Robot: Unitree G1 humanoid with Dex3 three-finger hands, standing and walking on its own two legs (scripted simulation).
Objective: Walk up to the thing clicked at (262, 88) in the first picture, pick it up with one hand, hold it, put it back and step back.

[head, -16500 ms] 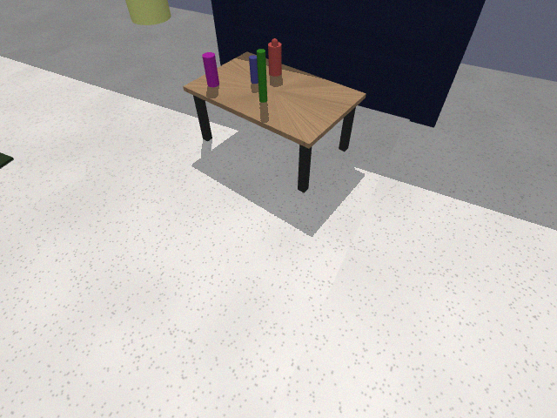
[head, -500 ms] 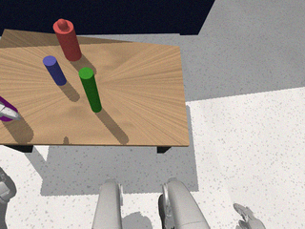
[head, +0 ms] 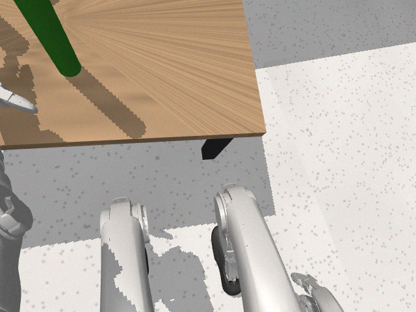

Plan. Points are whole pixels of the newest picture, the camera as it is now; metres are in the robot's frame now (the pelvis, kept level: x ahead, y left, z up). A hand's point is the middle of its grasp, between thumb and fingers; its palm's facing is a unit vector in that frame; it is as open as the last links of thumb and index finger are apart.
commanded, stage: close in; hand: left
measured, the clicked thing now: (42, 17) +0.57 +0.22 +0.05
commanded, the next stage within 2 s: close in 0.52 s
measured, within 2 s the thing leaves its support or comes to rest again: leaves its support in 1.72 s
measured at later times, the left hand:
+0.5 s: hand (40, 56) +0.54 +0.23 +0.01, palm faces +0.12 -0.99 +0.01, open 17.5 cm
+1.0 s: hand (53, 47) +0.55 +0.21 +0.02, palm faces +0.12 -0.99 +0.00, open 12.6 cm
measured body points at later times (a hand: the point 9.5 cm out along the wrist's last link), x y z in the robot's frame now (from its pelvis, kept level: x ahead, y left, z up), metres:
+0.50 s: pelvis +0.01 -0.01 -0.01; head +0.22 +0.04 +0.38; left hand +0.53 +0.29 +0.01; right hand +0.06 -0.27 -0.12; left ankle +0.09 +0.13 -0.39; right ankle +0.10 -0.14 -0.39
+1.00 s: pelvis +0.01 -0.01 -0.01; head +0.22 +0.04 +0.39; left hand +0.54 +0.27 +0.02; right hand +0.08 -0.27 -0.13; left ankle +0.09 +0.13 -0.39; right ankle +0.10 -0.14 -0.39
